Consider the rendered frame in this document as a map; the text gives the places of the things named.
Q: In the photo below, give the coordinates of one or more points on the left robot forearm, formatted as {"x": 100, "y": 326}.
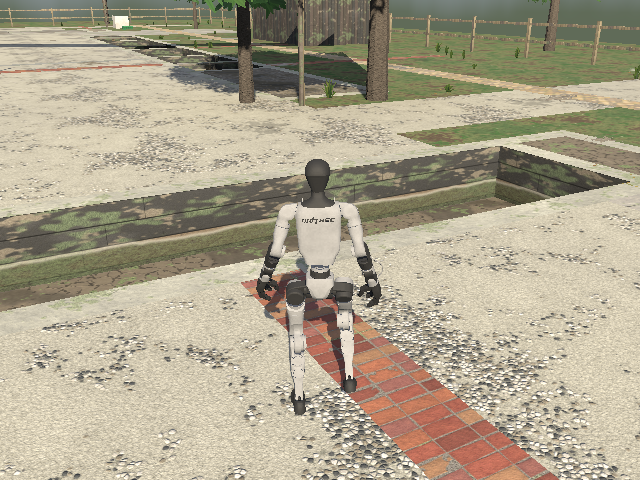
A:
{"x": 268, "y": 266}

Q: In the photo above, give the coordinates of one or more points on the right robot shin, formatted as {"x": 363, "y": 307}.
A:
{"x": 347, "y": 347}

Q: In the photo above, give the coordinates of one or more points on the right robot forearm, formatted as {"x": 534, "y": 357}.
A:
{"x": 367, "y": 268}

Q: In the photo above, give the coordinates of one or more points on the robot left upper arm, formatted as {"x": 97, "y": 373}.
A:
{"x": 286, "y": 213}

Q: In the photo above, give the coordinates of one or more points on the robot left hand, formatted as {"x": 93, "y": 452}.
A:
{"x": 266, "y": 285}

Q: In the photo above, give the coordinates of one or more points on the robot right hand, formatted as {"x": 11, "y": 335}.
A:
{"x": 374, "y": 291}

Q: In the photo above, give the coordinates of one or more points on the robot right upper arm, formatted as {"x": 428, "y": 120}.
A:
{"x": 350, "y": 211}

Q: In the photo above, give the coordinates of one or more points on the humanoid robot head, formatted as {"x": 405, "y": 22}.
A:
{"x": 317, "y": 172}

